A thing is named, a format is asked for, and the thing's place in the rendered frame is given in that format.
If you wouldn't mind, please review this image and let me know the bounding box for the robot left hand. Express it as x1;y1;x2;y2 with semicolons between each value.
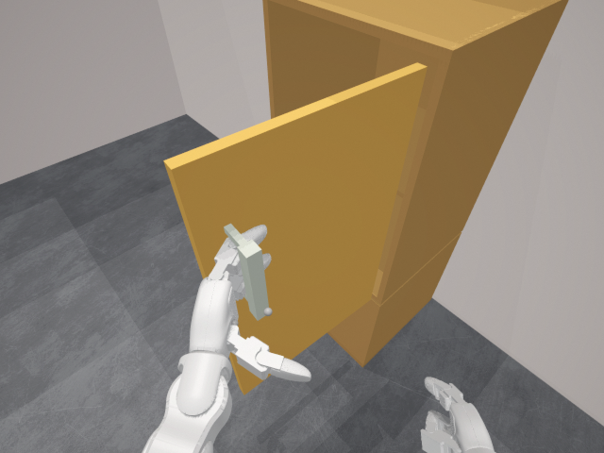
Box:
189;225;311;382

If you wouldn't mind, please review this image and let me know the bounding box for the robot right hand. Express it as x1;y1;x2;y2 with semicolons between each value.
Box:
421;377;494;453

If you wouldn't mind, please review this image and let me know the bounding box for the cupboard door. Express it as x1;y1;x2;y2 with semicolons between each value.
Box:
164;62;428;394

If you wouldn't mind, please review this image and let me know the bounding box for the handle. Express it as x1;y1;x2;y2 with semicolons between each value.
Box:
224;224;269;321

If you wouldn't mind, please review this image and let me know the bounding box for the robot left forearm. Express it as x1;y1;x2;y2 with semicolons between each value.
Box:
142;351;232;453

